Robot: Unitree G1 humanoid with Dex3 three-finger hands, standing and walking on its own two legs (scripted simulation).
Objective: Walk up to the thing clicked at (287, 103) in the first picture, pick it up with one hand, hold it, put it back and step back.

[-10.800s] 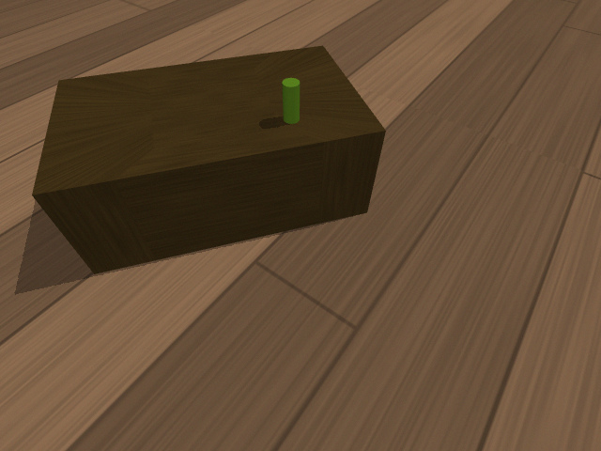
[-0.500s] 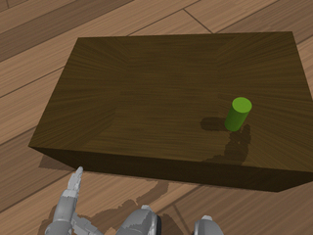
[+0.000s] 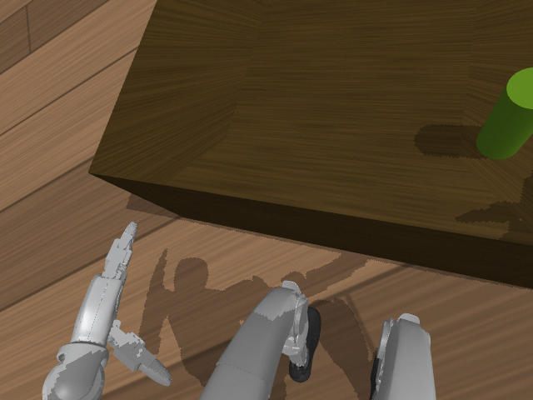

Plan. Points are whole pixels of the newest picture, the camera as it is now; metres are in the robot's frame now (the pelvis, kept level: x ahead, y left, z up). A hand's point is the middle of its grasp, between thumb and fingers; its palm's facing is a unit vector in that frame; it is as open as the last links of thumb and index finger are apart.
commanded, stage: close in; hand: right
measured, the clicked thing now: (514, 119) +0.55 -0.22 -0.10
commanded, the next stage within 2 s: rest palm in 0.60 s
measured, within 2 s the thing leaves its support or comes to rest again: leaves its support in 1.98 s
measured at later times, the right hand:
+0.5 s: hand (531, 146) +0.50 -0.24 -0.10, palm faces +0.19 +0.98 +0.02, open 17.6 cm
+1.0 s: hand (503, 136) +0.52 -0.21 -0.11, palm faces +0.21 +0.98 +0.00, open 16.9 cm
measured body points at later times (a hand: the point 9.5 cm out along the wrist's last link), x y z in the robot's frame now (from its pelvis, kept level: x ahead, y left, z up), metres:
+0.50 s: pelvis -0.02 +0.00 -0.06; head +0.18 -0.09 +0.34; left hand +0.15 +0.26 +0.05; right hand +0.49 -0.29 -0.10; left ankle +0.07 +0.13 -0.59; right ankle +0.02 -0.09 -0.59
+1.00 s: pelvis -0.02 +0.02 -0.06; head +0.19 -0.07 +0.33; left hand +0.16 +0.27 +0.07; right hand +0.51 -0.26 -0.10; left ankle +0.07 +0.13 -0.59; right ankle +0.02 -0.09 -0.59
